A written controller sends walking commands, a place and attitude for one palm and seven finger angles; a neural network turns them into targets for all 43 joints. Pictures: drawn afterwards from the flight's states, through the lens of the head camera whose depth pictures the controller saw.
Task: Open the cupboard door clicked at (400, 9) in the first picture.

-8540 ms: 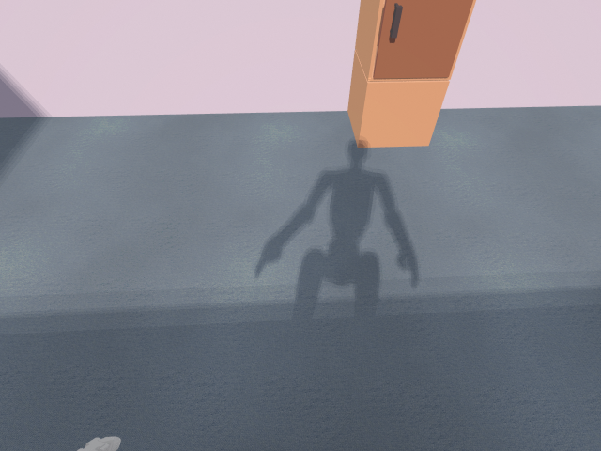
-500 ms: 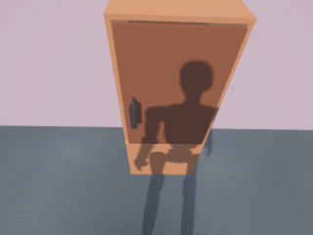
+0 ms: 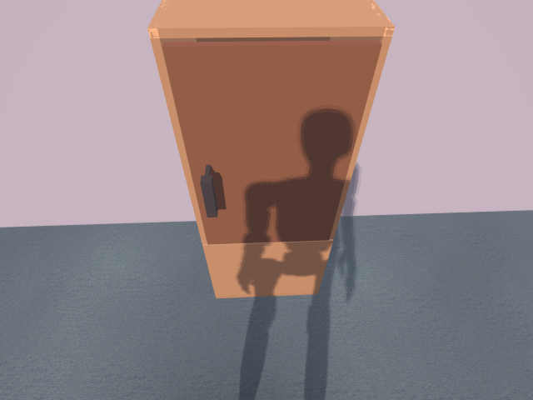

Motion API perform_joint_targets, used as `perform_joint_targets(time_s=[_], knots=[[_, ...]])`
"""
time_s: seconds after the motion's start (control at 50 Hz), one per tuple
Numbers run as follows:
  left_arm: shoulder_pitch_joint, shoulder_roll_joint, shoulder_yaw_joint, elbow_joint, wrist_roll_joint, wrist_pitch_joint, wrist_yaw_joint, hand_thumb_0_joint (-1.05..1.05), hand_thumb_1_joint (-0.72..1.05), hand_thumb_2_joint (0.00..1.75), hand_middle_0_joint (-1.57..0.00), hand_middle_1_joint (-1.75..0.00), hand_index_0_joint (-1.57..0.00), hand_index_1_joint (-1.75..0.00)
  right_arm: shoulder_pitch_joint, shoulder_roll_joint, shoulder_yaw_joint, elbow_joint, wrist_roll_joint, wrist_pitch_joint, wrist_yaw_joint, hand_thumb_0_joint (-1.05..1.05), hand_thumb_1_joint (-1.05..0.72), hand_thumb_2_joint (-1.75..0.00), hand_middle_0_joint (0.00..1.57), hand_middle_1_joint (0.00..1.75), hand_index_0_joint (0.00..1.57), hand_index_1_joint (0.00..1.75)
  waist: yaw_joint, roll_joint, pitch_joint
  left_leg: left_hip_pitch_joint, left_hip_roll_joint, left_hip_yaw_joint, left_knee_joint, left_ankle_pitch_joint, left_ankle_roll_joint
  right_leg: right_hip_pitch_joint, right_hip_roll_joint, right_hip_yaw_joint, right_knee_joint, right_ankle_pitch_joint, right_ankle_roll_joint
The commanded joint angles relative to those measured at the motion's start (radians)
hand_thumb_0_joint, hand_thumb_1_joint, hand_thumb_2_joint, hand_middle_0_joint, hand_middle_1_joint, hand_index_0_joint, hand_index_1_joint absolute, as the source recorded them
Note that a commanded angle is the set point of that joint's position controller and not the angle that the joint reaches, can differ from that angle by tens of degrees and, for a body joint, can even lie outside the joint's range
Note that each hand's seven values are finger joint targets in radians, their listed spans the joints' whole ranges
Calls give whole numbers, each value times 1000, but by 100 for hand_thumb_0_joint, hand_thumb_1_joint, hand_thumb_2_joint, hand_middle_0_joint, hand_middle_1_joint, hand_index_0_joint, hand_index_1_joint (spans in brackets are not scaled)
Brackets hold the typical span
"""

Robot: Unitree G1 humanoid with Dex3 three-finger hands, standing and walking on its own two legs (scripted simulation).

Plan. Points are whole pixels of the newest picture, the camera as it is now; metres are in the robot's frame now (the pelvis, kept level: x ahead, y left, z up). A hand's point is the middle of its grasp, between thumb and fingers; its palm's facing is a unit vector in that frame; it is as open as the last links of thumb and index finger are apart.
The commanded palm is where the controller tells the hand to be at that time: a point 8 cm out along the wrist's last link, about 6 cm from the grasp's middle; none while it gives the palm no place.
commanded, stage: come to a stop and stand still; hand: left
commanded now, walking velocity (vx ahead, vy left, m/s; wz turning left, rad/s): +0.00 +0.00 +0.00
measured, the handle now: (210, 190) +0.57 +0.16 -0.08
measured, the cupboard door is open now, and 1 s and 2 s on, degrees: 0 0 0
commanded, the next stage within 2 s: look again from close up in 0.02 s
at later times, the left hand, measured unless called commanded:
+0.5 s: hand out of the picture +0.03 +0.19 -0.18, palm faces +0.01 -0.98 -0.21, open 7.3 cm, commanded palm none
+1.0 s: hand (147, 354) +0.20 +0.19 -0.04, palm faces +0.08 -1.00 -0.03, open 8.0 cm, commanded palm +0.14 +0.26 -0.08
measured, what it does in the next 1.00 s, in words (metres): lowers itself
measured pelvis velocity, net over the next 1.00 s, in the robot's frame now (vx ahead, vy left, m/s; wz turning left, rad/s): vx -0.02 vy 0.00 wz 0.02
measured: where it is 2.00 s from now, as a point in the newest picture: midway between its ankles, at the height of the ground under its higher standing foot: outside the picture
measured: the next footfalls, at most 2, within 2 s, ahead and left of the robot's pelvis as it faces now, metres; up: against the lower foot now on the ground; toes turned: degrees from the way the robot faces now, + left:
none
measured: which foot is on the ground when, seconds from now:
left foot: down 0.00-1.00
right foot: down 0.00-1.00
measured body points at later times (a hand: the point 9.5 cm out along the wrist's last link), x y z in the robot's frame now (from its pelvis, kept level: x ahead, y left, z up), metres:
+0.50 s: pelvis +0.02 +0.01 -0.01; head +0.02 +0.01 +0.44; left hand +0.03 +0.24 -0.16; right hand +0.04 -0.22 -0.17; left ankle +0.04 +0.11 -0.74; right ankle -0.03 -0.10 -0.74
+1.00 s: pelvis -0.02 +0.00 -0.08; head +0.02 +0.01 +0.37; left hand +0.19 +0.25 -0.04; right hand +0.19 -0.24 -0.14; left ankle +0.04 +0.11 -0.74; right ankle -0.03 -0.10 -0.74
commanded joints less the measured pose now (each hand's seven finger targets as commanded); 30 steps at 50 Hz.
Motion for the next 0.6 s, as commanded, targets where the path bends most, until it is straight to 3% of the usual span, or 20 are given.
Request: perform_joint_targets(time_s=[0.0,0.08,0.1,0.12,0.16,0.2,0.26,0.3,0.46,0.54,0.58], knots=[[79,85,21,-21,-2,-11,10,0,90,90,-20,-30,-20,-30,42,-78,-18,-24,5,-22,-11,0,-90,-90,20,30,20,30,8,-23,54,49,91,-114,-65,-15,1,-143,-109,106,-131,2,-9],[85,76,22,-18,-2,-13,12,0,90,90,-20,-30,-20,-30,48,-70,-16,-19,5,-26,-13,0,-90,-90,20,30,20,30,9,-12,51,50,96,-110,-57,27,2,-129,-108,99,-123,46,-10],[135,109,12,-13,24,-47,40,0,90,90,-20,-30,-20,-30,-63,-115,-9,-100,5,-45,4,0,-90,-90,20,30,20,30,45,-11,85,-51,98,-93,158,89,-18,-146,-140,141,-114,335,-9],[84,143,20,-68,14,-55,33,0,90,90,-20,-30,-20,-30,0,-70,-12,-127,0,-33,10,0,-90,-90,20,30,20,30,-22,-12,26,-42,66,-91,141,-109,-13,-162,-182,173,-136,93,-40],[38,140,21,-98,12,-60,22,0,90,90,-20,-30,-20,-30,34,-71,-10,-130,-11,-26,18,0,-90,-90,20,30,20,30,-32,-9,26,-26,58,-80,149,-84,-11,-211,-150,147,-121,-90,-65],[50,119,19,-102,9,-57,18,0,90,90,-20,-30,-20,-30,42,-79,-10,-141,-10,-34,14,0,-90,-90,20,30,20,30,-27,13,12,-22,66,-92,120,-31,1,-206,-117,125,-69,-56,-62],[73,106,17,-105,9,-47,15,0,90,90,-20,-30,-20,-30,25,-99,-6,-152,-7,-45,6,0,-90,-90,20,30,20,30,1,34,10,-50,88,-119,77,35,22,-147,-83,89,0,42,-42],[81,105,15,-104,9,-42,14,0,90,90,-20,-30,-20,-30,8,-115,-7,-158,-5,-46,3,0,-90,-90,20,30,20,30,7,-33,22,-50,93,-119,66,40,26,-143,-83,86,3,58,-33],[69,155,23,-121,10,-34,12,0,90,90,-20,-30,-20,-30,-43,-157,-11,-154,-3,-51,-1,0,-90,-90,20,30,20,30,17,-12,-3,-6,99,-110,48,128,32,-106,-91,87,10,158,-20],[53,176,25,-128,13,-30,9,0,90,90,-20,-30,-20,-30,-71,-176,-14,-157,-2,-51,-2,0,-90,-90,20,30,20,30,20,-4,5,-2,104,-111,36,118,35,-107,-91,85,-3,144,-17],[47,187,28,-131,11,-30,7,0,90,90,-20,-30,-20,-30,-84,-186,-17,-158,-3,-52,-2,0,-90,-90,20,30,20,30,21,-4,-22,22,105,-108,40,144,34,-99,-96,89,-1,173,-17]])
